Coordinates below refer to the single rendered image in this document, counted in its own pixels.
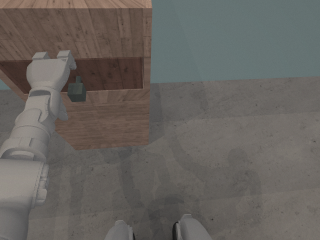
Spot handle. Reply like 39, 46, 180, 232
67, 76, 87, 102

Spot left robot shin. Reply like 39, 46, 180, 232
114, 220, 126, 226

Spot cabinet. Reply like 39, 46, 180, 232
0, 0, 153, 151

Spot robot left hand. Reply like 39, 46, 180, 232
26, 50, 77, 121

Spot drawer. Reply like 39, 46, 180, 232
0, 57, 143, 94

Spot robot left forearm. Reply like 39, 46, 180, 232
0, 86, 61, 164

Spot right robot thigh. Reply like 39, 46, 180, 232
175, 218, 212, 240

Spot robot left upper arm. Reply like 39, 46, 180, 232
0, 158, 50, 240

